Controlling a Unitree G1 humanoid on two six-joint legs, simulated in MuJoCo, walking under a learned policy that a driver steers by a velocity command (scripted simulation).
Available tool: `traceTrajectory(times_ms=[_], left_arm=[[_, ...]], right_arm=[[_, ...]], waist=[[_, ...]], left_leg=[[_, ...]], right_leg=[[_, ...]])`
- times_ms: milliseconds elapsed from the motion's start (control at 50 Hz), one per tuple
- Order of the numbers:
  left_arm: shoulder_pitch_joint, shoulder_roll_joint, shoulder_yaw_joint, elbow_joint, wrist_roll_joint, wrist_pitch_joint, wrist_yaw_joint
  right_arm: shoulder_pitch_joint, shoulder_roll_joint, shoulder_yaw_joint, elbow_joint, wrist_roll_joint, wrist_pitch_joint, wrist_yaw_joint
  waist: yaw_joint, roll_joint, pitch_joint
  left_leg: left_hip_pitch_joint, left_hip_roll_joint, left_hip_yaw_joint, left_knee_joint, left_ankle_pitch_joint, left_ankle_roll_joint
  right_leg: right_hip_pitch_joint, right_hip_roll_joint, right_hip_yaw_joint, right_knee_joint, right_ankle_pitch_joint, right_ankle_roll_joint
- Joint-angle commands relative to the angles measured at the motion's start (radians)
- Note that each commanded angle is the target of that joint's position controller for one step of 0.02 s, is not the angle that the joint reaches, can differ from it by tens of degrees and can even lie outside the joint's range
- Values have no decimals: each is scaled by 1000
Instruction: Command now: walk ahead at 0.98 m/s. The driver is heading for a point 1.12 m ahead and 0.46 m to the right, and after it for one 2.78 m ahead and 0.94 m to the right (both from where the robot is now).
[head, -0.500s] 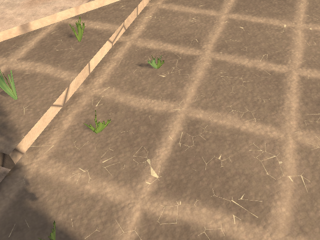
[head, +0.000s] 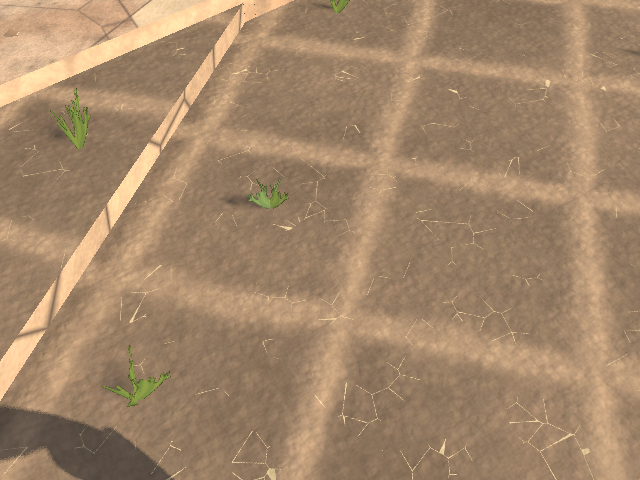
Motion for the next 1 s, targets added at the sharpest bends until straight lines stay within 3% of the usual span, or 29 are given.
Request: traceTrajectory(times_ms=[20, 80, 140, 180, 200, 220, 240, 260, 280, 300, 320, 380, 440, 480, 560, 600, 620, 640, 660, 680, 700, 720, 740, 760, 800, 840, 920, 960, 1000], left_arm=[[-133, 11, -20, -93, -7, -6, -15], [-222, 13, -31, -120, -26, -9, -18], [-189, 72, -16, -110, -24, -9, -1], [40, 130, 10, -47, -26, -6, 14], [241, 161, 30, 19, -28, -2, 23], [411, 206, 57, 59, -16, 8, 36], [412, 290, 91, 65, -6, 26, 40], [350, 266, 91, 68, -16, 26, 22], [286, 216, 83, 64, -15, 18, 22], [264, 149, 70, 85, -17, 13, 23], [244, 122, 62, 91, -18, 6, 31], [239, 124, 50, 90, -39, -19, 44], [261, 166, 57, 65, -42, -36, 40], [290, 182, 67, 56, -42, -38, 31], [351, 217, 81, 49, -54, -31, 29], [341, 247, 88, 39, -50, -26, 39], [320, 286, 96, 31, -45, -25, 39], [266, 298, 99, 14, -40, -28, 35], [242, 177, 68, -23, -35, -36, 33], [372, 56, 33, -88, -99, -33, 37], [328, 138, 32, -65, -71, -11, 52], [226, 170, 40, -62, -46, 2, 45], [179, 163, 41, -70, -35, 10, 32], [122, 142, 39, -93, -15, 20, 17], [99, 89, 24, -130, -8, 51, -5], [35, 72, 13, -180, -8, 68, -19], [-96, 97, -1, -255, -14, 68, -41], [-169, 99, -10, -281, -11, 68, -56], [-186, 107, -11, -279, -13, 65, -58]], right_arm=[[-53, -51, 9, -81, 15, -37, 3], [27, -105, 9, -58, 25, -44, -9], [44, -166, 4, -50, 3, -30, -28], [26, -205, -9, -45, -28, 0, -55], [-21, -218, -17, -57, -36, 15, -62], [-71, -214, -22, -77, -40, 17, -61], [-9, -57, 5, -124, 7, -9, -30], [-31, -102, 8, -171, 22, -32, -22], [-171, -122, 11, -215, 14, -45, -25], [-214, -113, 17, -236, 2, -53, -23], [-270, -93, 22, -262, -19, -45, -20], [-275, -66, 34, -300, -66, 11, -1], [-481, -79, 48, -400, -52, 22, 10], [-580, -70, 60, -437, -35, 19, 18], [-633, -112, 54, -476, -14, 17, 7], [-546, -164, 34, -461, -15, 13, -8], [-412, -207, 14, -429, -11, 7, -21], [-215, -249, -7, -384, -14, 4, -40], [3, -323, -32, -358, -43, 5, -62], [-70, -385, -45, -368, -72, 8, -51], [-169, -300, -50, -384, -60, 20, -39], [-233, -192, -24, -392, -49, 22, -35], [-240, -151, -15, -368, -48, 22, -31], [-212, -137, -9, -334, -45, 18, -33], [-161, -100, 1, -275, -25, 1, -22], [-152, -91, 2, -249, -5, -14, -9], [-185, -118, 0, -232, -6, -31, -10], [-154, -159, -7, -218, -8, -33, -16], [-116, -208, -14, -213, -11, -25, -26]], waist=[[29, 22, 188], [2, 53, 180], [34, 116, 82], [152, 173, -58], [247, 174, -147], [325, 154, -212], [192, -230, -288], [157, -152, -352], [151, -36, -197], [107, 72, -82], [68, 110, -17], [-11, 78, 42], [23, 41, 131], [67, 6, 135], [118, -35, 70], [74, -39, -10], [4, -37, -102], [-110, -33, -195], [-178, 75, -345], [-34, 443, -481], [-28, 304, -359], [-42, 154, -201], [-31, 62, -106], [-22, 57, -53], [15, 113, -3], [36, 114, 22], [67, 85, 98], [56, 63, 138], [62, 66, 126]], left_leg=[[-260, 203, -134, -262, 312, 72], [-115, 246, -101, -309, 641, 46], [175, 283, -32, -142, 1193, 8], [227, 323, 6, 187, 1395, -12], [185, 319, 30, 453, 1363, -17], [-14, 275, 32, 791, 1113, -5], [-507, 66, 1, 1265, 87, -74], [-720, 59, -175, 1368, -91, -54], [-795, 127, -205, 1295, -20, -32], [-763, 169, -200, 1181, 10, -24], [-706, 204, -205, 1090, 6, -35], [-627, 235, -179, 951, -45, -96], [-586, 237, -111, 667, 104, -147], [-478, 202, -86, 459, 294, -150], [-397, 148, -99, 276, 396, -120], [-260, 106, -110, 208, 304, -101], [-113, 96, -110, 213, 229, -89], [115, 150, -134, 241, 165, -78], [350, 366, -343, 254, -185, -59], [523, 647, -929, 37, -381, 46], [399, 602, -960, -20, -572, 65], [254, 537, -750, -17, -474, 45], [128, 498, -595, -26, -258, 33], [52, 451, -464, -40, -111, 12], [-16, 426, -316, -62, 36, -15], [-39, 419, -192, -91, 183, -32], [-114, 337, 63, -155, 427, -66], [-105, 332, 135, -189, 526, -82], [-30, 332, 190, -123, 893, -97]], right_leg=[[92, 25, -88, -274, 188, 12], [203, 85, -141, -465, 289, -21], [242, 195, -199, -536, 163, -61], [456, 261, -183, -532, 36, -96], [640, 262, -167, -574, 22, -122], [864, 182, -58, -541, -139, -158], [1195, -91, 493, -586, -231, -303], [1250, -155, 803, -774, -323, -386], [1138, -124, 702, -821, -298, -347], [961, -92, 604, -853, -224, -300], [808, -36, 517, -868, -156, -262], [571, 50, 414, -907, -106, -246], [383, 96, 364, -993, -36, -239], [352, 140, 322, -991, 98, -190], [568, 104, 352, -909, 341, -132], [666, 100, 359, -742, 563, -89], [674, 111, 350, -565, 643, -70], [561, 150, 336, -328, 560, -54], [401, 203, 272, 9, 178, -58], [115, 293, 164, 290, -420, -25], [-13, 190, 125, 356, -327, -45], [-31, 143, 99, 314, -240, -40], [-8, 112, 88, 267, -207, -33], [5, 82, 91, 234, -201, -31], [-6, 45, 76, 224, -196, -25], [-55, 29, 55, 209, -145, -23], [-10, 53, -29, -15, 65, -31], [66, 71, -105, -194, 119, -57], [170, 138, -180, -298, 111, -91]])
